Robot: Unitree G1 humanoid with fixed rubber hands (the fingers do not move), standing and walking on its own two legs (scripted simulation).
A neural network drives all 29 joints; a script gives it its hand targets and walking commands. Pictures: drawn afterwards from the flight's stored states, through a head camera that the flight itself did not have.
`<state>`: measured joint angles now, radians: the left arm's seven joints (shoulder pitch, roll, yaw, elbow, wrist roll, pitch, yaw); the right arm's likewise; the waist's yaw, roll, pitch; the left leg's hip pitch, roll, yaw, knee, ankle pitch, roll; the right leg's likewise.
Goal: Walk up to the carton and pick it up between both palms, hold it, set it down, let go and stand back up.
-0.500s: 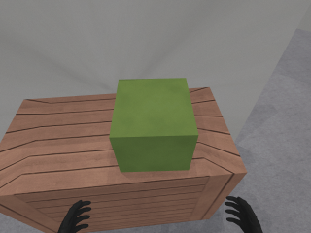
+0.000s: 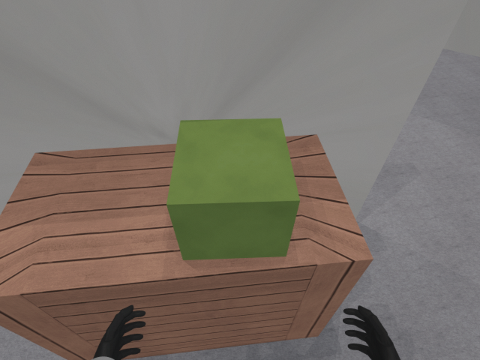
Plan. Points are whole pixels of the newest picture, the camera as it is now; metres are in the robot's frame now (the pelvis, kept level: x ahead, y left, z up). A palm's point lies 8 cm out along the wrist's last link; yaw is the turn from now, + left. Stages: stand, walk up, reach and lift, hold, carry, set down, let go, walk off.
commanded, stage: let go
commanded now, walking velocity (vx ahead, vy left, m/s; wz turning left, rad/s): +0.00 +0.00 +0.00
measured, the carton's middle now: (232, 187) +0.49 +0.05 -0.04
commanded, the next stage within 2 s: stand in 0.32 s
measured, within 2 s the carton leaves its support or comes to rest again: neither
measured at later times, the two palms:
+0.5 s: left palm out of the picture +0.14 +0.27 -0.08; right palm out of the picture +0.13 -0.26 -0.10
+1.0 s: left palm out of the picture +0.06 +0.31 -0.11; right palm out of the picture +0.06 -0.28 -0.11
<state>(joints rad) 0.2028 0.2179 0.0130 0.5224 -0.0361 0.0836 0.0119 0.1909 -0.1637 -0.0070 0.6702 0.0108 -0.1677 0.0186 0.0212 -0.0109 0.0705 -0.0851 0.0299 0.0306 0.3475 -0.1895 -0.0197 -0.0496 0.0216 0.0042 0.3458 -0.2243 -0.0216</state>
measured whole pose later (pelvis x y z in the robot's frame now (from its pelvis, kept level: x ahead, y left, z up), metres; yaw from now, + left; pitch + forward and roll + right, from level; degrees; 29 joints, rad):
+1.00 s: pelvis -0.02 +0.01 +0.00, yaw +0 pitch -2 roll +0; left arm 0.21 0.38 -0.02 0.95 0.02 -0.03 -0.01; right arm 0.17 -0.36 0.02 1.04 -0.03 -0.02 0.02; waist 0.01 0.00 0.02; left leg -0.17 0.02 0.04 0.37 -0.17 0.00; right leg -0.13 0.01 0.01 0.36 -0.20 0.00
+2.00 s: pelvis -0.01 +0.02 +0.00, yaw +0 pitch -2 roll +0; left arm 0.15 0.39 -0.02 1.06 0.01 -0.02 0.01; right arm 0.11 -0.38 0.01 1.13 -0.02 -0.01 0.00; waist 0.00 0.00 0.03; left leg -0.11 0.00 0.03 0.29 -0.14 0.01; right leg -0.07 -0.01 0.01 0.29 -0.17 0.01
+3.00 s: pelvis +0.00 +0.02 +0.00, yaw +1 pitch -1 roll +0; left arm 0.13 0.37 -0.01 1.06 0.01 -0.02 0.00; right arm 0.10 -0.38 0.00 1.12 -0.01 -0.01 0.00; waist 0.00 0.01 0.05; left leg -0.12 0.01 0.01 0.30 -0.15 0.00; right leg -0.07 -0.01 0.00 0.29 -0.19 0.01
